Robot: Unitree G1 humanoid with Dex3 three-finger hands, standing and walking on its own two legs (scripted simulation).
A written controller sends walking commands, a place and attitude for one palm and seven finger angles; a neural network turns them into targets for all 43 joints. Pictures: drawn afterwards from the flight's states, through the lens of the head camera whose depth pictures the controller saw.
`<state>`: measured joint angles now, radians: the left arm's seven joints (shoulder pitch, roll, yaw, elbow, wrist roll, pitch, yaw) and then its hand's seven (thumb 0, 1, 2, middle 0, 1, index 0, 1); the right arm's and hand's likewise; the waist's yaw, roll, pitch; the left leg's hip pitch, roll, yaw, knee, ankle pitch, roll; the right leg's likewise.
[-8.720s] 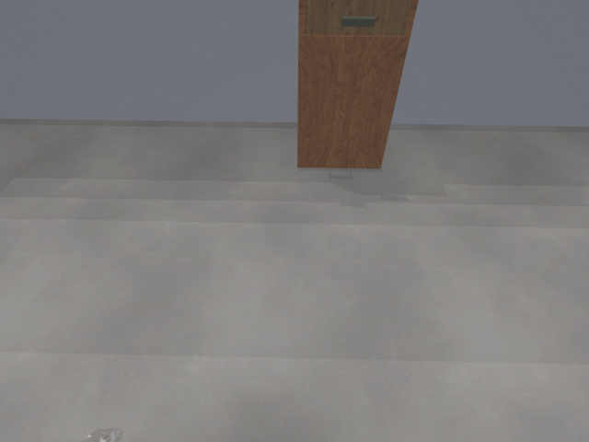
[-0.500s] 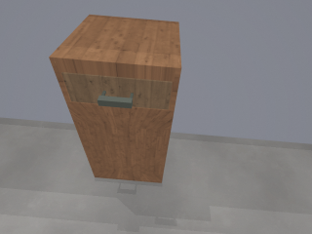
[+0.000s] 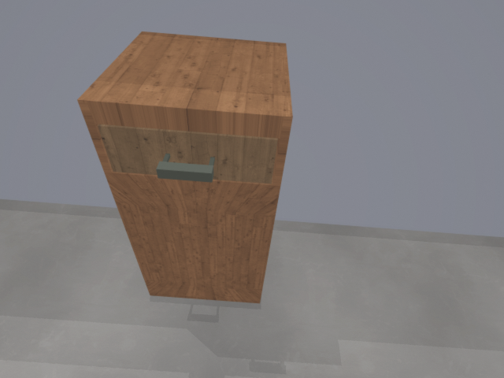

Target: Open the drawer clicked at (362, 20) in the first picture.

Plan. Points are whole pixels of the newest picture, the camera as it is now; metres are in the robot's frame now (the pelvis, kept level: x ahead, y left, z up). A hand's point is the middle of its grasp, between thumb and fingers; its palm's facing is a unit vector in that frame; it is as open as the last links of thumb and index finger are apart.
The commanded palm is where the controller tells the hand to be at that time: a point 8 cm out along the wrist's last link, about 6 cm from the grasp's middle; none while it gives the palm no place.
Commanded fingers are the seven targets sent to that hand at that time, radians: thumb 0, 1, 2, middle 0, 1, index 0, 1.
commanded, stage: shuffle to correct the standing spot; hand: left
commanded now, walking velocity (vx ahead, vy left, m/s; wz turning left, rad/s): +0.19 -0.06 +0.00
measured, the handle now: (187, 165) +0.57 +0.18 +0.00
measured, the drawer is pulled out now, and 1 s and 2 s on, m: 0.00 0.00 0.00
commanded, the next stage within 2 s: come to a stop and stand still in 0.02 s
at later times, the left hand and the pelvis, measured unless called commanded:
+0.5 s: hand out of the picture +0.07 +0.16 -0.17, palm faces -0.02 -0.98 -0.21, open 7.2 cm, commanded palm none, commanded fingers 0.00 0.90 0.90 -0.20 -0.30 -0.20 -0.30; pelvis +0.04 -0.01 +0.01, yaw -3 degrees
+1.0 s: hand out of the picture +0.06 +0.18 -0.17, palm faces -0.01 -0.97 -0.23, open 7.3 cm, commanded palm none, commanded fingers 0.00 0.90 0.90 -0.20 -0.30 -0.20 -0.30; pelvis +0.04 +0.00 +0.00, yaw -2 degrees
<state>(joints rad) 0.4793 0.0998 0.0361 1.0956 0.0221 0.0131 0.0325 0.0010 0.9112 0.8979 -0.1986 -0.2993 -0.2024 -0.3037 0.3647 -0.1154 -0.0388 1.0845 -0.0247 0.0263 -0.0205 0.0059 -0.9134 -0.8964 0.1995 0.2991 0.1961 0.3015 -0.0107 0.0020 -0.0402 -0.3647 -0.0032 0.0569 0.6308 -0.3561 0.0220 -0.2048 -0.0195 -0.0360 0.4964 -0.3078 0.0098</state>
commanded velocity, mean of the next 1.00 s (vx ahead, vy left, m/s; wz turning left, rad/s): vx -0.02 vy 0.01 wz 0.00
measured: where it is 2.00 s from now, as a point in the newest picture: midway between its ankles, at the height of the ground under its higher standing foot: outside the picture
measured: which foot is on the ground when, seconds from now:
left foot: down 0.00-1.00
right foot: down 0.00-0.02, up 0.04-0.36, down 0.38-1.00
